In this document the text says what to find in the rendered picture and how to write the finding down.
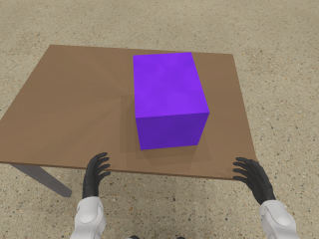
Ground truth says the robot right forearm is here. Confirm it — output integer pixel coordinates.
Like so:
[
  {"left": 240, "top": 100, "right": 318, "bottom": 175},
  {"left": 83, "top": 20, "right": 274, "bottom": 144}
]
[{"left": 258, "top": 199, "right": 300, "bottom": 239}]

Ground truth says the carton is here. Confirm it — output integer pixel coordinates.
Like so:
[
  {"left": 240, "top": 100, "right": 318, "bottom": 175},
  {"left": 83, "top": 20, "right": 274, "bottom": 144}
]
[{"left": 133, "top": 52, "right": 210, "bottom": 150}]

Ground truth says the table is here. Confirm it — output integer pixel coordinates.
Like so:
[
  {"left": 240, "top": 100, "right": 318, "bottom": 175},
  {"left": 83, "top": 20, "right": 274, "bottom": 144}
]
[{"left": 0, "top": 44, "right": 257, "bottom": 198}]

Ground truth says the robot left forearm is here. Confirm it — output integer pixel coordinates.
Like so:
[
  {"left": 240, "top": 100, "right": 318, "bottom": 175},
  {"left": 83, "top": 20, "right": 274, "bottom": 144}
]
[{"left": 70, "top": 196, "right": 107, "bottom": 239}]

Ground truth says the robot right hand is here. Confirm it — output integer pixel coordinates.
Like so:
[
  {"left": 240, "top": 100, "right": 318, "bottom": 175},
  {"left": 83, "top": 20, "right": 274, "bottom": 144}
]
[{"left": 232, "top": 157, "right": 276, "bottom": 205}]

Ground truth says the robot left hand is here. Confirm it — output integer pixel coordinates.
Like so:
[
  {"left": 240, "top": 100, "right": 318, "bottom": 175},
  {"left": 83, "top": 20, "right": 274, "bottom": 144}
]
[{"left": 82, "top": 152, "right": 111, "bottom": 199}]

